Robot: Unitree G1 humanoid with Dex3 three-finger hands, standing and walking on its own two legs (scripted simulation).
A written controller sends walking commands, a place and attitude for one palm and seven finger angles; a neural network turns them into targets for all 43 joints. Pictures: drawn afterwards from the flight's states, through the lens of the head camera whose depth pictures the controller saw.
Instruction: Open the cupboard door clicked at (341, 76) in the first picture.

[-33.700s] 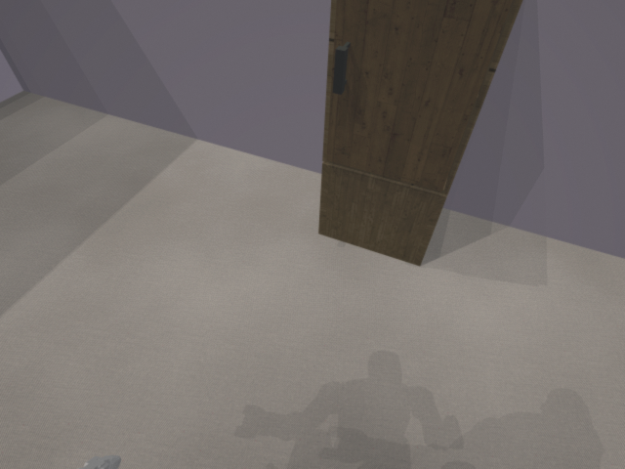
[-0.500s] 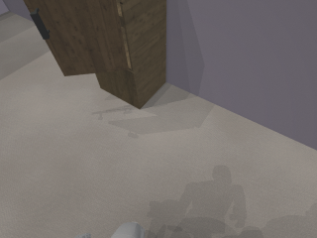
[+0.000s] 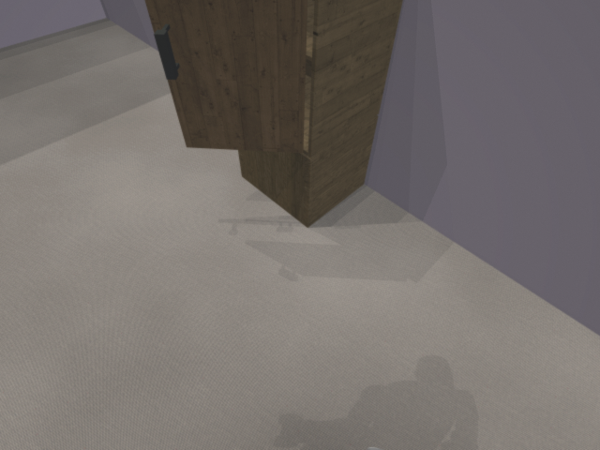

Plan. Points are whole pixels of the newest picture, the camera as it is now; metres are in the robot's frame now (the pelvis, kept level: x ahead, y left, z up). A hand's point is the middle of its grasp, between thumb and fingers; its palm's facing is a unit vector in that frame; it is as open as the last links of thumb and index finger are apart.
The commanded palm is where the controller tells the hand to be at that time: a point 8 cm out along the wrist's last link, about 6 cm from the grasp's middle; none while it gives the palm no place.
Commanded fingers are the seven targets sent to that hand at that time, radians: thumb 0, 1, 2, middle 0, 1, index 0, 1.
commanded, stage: take the last steps up to it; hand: left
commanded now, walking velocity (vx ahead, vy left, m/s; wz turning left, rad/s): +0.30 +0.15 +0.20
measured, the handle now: (169, 51) +1.04 +0.43 +0.00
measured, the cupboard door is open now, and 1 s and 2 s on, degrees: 42 42 42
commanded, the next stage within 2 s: come to a stop and stand still in 1.20 s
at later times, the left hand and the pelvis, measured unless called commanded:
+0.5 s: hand out of the picture +0.03 +0.18 -0.17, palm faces +0.26 -0.95 -0.15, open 7.4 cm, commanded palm none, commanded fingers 0.00 0.90 0.90 -0.20 -0.30 -0.20 -0.30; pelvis +0.14 +0.04 -0.01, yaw +8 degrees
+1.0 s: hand (155, 275) +0.43 +0.32 -0.15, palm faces +0.07 -0.97 -0.21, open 7.4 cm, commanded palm none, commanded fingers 0.00 0.90 0.90 -0.20 -0.30 -0.20 -0.30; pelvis +0.31 +0.13 +0.00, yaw +4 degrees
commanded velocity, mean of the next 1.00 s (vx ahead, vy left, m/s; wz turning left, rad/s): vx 0.29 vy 0.12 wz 0.01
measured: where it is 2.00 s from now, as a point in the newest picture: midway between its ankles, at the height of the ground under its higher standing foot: (264, 379)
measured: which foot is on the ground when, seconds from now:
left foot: down 0.00-0.08, up 0.10-0.52, down 0.54-1.00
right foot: up 0.00-0.06, down 0.08-0.54, up 0.56-1.00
